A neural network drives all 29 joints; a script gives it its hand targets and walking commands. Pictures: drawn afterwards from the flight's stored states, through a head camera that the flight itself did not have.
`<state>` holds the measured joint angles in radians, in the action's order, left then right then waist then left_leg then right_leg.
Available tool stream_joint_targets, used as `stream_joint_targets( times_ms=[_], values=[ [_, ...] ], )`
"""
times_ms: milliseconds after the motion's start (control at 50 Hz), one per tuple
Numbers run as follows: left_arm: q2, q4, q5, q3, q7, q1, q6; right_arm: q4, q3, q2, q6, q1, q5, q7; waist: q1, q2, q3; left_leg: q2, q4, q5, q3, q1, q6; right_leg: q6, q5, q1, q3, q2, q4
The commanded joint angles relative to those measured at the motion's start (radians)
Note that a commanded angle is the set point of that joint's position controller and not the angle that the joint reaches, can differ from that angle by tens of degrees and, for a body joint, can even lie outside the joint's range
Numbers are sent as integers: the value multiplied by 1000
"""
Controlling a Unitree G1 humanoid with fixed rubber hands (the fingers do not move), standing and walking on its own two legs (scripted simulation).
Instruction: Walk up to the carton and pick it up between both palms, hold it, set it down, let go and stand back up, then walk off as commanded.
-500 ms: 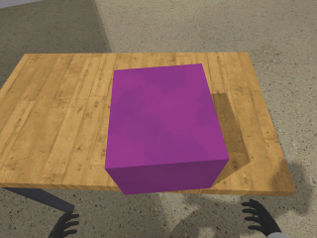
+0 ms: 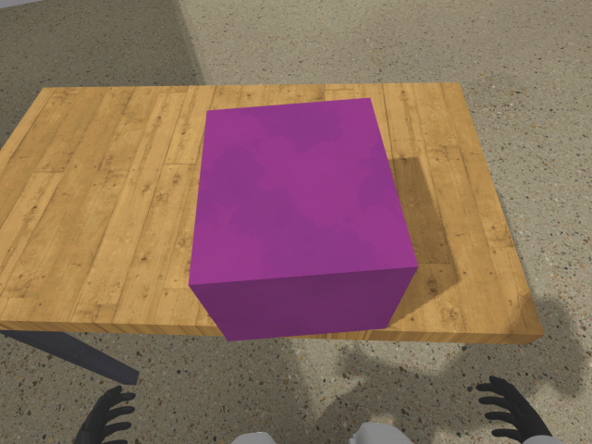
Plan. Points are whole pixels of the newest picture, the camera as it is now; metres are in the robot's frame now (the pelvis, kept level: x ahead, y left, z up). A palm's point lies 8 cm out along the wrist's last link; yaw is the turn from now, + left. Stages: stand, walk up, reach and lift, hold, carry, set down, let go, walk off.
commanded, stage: walk off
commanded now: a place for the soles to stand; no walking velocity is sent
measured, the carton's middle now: (297, 221) +0.38 +0.02 +0.06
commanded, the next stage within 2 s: none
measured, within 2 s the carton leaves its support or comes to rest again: neither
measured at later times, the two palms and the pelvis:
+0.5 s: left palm out of the picture -0.01 +0.31 -0.09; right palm out of the picture +0.02 -0.28 -0.10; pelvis -0.12 +0.00 -0.01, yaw +1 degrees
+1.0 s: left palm out of the picture -0.17 +0.35 -0.12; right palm out of the picture -0.12 -0.26 -0.07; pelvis -0.24 +0.04 +0.00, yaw +1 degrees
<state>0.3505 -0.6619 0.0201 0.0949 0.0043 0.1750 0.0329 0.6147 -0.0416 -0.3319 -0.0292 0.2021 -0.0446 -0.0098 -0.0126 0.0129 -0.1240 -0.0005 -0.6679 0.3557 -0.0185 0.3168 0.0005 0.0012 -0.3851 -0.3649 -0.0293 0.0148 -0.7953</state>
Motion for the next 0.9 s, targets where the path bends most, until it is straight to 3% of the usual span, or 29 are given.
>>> stream_joint_targets(
  times_ms=[0, 40, 60, 80, 100, 120, 140, 180, 220, 260, 300, 360, 380, 400, 420, 460, 500, 520, 560, 580, 600, 640, 700, 720, 740, 760, 780, 800, 880],
  values=[
    [253, 9, -28, 48, -8, 90, -13, -78, -112, -348, 12, -2, -6, 31, 20, 206, 77, 299, 125, -721, -231, 53, 293, 18, -187, 16, -73, 57, -225],
    [235, 3, -21, 51, -9, 194, -27, -111, -99, -340, 11, -91, -13, 33, -54, 154, 89, 271, 28, -618, -205, 103, 230, 36, -18, 100, -64, 3, 90],
    [260, -17, -34, 66, -12, 224, -33, -104, -93, -294, 3, -120, -1, 29, -85, 13, 107, 155, -99, -425, -115, 122, 140, 54, 138, 183, -36, -14, 293],
    [345, 6, -56, 78, -10, 224, -32, -129, -79, -237, -6, -85, 20, 28, -79, -257, 150, -32, -355, -164, 6, 209, 64, 131, 478, 236, -264, -175, 390],
    [366, 24, -61, 87, -19, 176, -40, -113, -71, -197, -12, -54, 15, 32, -24, -276, 128, -126, -490, 259, -41, 297, 43, 172, 730, 244, -438, -292, 392],
    [375, 51, -59, 79, -30, 139, -37, -76, -90, -252, -18, -75, 18, 41, -32, -235, 141, -162, -575, 253, -124, 236, 23, 184, 636, 122, -486, -320, 453],
    [355, 61, -59, 65, -39, 85, -41, -65, -101, -273, -23, -71, 17, 40, -13, -153, 64, -162, -634, 201, -176, 241, 17, 129, 585, 65, -470, -305, 469],
    [322, 56, -63, 67, -52, 31, -38, -55, -91, -249, -24, -10, 25, 36, 25, -122, 136, -168, -671, 145, -165, 297, 11, 101, 651, 205, -353, -249, 380],
    [298, 73, -59, 68, -49, 32, -35, -62, -98, -255, -26, 6, 25, 31, 10, -182, 145, -154, -700, 103, -147, 259, 5, 116, 636, 199, -321, -237, 377],
    [288, 75, -60, 67, -57, 77, -34, -55, -99, -249, -29, 28, 21, 23, 8, -97, 190, -132, -634, 105, -130, 266, -20, 183, 691, 313, -317, -252, 326],
    [296, 64, -58, 50, -55, 79, -29, -33, -97, -248, -26, 2, 27, 30, -16, -128, 168, -110, -513, 123, -130, 322, -30, 244, 697, 382, -352, -300, 315],
    [308, 45, -62, 52, -45, 46, -27, -22, -98, -247, -29, 32, 24, 22, -1, -170, 142, -51, -400, 117, -142, 256, -18, 258, 472, 265, -345, -303, 338],
    [312, 75, -61, 57, -47, 26, -21, 0, -104, -272, -24, 67, 26, 18, 5, -81, 140, -58, -415, 122, -138, 222, -17, 271, 490, 246, -346, -314, 317],
    [319, 49, -61, 53, -43, 46, -27, -16, -94, -250, -15, 49, 27, 21, -9, -148, 142, -40, -327, 138, -139, 256, -21, 273, 485, 287, -367, -329, 309],
    [327, 61, -65, 61, -37, 41, -24, -15, -100, -242, -15, 74, 20, 15, 11, -106, 131, -26, -319, 114, -134, 205, -23, 269, 399, 185, -333, -330, 312],
    [311, 58, -62, 58, -30, 44, -11, 2, -100, -251, -9, 119, 22, 12, -2, -193, 183, -28, -142, 144, -82, 91, 3, 228, 331, 190, -279, -255, 296],
    [314, 67, -49, 54, -24, -28, 6, 40, -104, -233, 0, 205, 25, 14, 61, -192, 192, -23, 60, 22, -64, -117, -7, 167, 330, 48, -205, -202, 197],
    [288, 82, -45, 54, -22, -31, 13, 43, -105, -239, 6, 223, 6, 8, 65, -133, 157, -9, 172, 10, -138, -205, 20, 110, 144, -72, -208, -116, 105],
    [233, 54, -35, 47, -39, 15, 24, 0, -122, -391, 6, 92, -18, 10, 60, 248, 46, 292, 430, 56, -618, 81, 150, -12, -218, -187, -167, 158, -352],
    [295, 40, -42, 60, -49, 20, 23, -36, -129, -406, 9, -11, -6, 22, 42, 147, -29, 347, 488, 155, -704, 248, 203, -9, -187, -130, -238, 154, -489],
    [291, 31, -40, 60, -52, 62, 22, -65, -108, -353, 12, -90, -5, 29, -14, 40, -54, 305, 456, 89, -604, 256, 176, 5, -123, -101, -277, 166, -531],
    [311, -17, -22, 57, -45, 117, 15, -58, -101, -338, 20, -54, 4, 41, -27, 60, -27, 191, 372, 45, -457, 105, 12, -7, -23, -160, -284, 128, -483],
    [302, -3, -33, 60, -45, 153, 22, -75, -96, -290, 26, 13, -3, 32, 15, 138, 73, 176, 313, -82, -396, -168, -7, -21, -28, -226, -236, 140, -477],
    [284, -3, -38, 65, -41, 147, 30, -64, -105, -280, 27, 53, -8, 39, 13, 72, 106, 206, 315, -96, -447, -190, -18, -27, -25, -193, -262, 142, -441],
    [304, -15, -34, 64, -47, 165, 36, -63, -113, -295, 21, 26, 4, 40, -5, 75, 75, 177, 355, -115, -380, -160, -86, -19, -14, -168, -241, 141, -387],
    [292, -3, -39, 60, -53, 156, 39, -52, -104, -289, 24, 1, 3, 38, 1, 135, 39, 190, 357, -97, -401, -126, -36, -31, -25, -184, -253, 130, -398],
    [298, -22, -32, 64, -48, 171, 34, -57, -104, -281, 20, -12, 1, 33, -3, 112, 16, 169, 393, -18, -383, -136, -82, -23, -27, -166, -227, 139, -361],
    [285, -14, -26, 54, -49, 182, 34, -46, -105, -299, 17, 7, 10, 39, 6, 147, 64, 184, 369, -23, -386, -193, -53, -22, -25, -167, -236, 136, -354],
    [256, -32, -31, 37, -44, 201, 21, -32, -102, -287, 25, 69, 11, 41, 26, 105, 139, 227, 314, -193, -408, -334, 32, -12, -65, -175, -243, 102, -282]
  ],
)
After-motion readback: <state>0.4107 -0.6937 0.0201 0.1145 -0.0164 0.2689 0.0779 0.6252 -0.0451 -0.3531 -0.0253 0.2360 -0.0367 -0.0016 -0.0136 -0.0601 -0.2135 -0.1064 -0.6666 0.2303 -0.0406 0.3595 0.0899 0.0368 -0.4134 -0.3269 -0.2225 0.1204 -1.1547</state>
